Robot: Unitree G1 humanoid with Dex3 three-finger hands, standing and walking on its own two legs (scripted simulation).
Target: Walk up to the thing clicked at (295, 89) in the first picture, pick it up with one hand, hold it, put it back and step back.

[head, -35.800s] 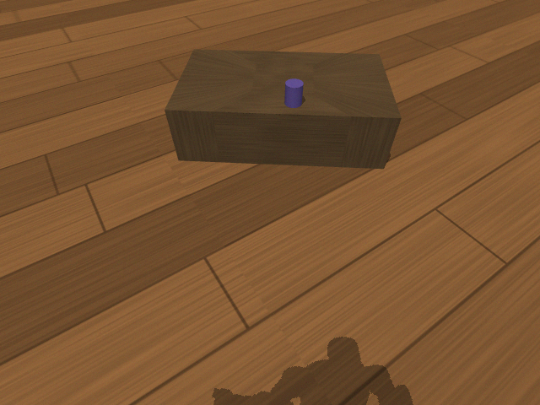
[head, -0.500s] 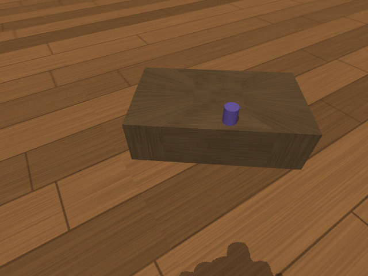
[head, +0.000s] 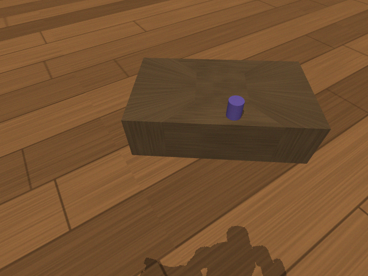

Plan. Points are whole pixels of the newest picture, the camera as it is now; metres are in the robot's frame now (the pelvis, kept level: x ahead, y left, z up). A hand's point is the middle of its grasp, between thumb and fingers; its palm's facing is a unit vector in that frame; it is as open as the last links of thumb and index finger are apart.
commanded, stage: step back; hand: right
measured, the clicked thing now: (235, 108) +1.01 -0.28 -0.38
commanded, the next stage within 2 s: stand in 0.06 s
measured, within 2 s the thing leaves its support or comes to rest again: neither
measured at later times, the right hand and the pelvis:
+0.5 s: hand out of the picture +0.08 -0.26 -0.13, palm faces +0.01 +0.94 -0.33, open 7.4 cm; pelvis -0.02 -0.01 +0.02, yaw -1 degrees
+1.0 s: hand out of the picture -0.01 -0.26 -0.14, palm faces -0.02 +0.95 -0.32, open 7.4 cm; pelvis -0.04 -0.01 +0.02, yaw -1 degrees
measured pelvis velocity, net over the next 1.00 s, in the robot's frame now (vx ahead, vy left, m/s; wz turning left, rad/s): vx -0.04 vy -0.01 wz -0.01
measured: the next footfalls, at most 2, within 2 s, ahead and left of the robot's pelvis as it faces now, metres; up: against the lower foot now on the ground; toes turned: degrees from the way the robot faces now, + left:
none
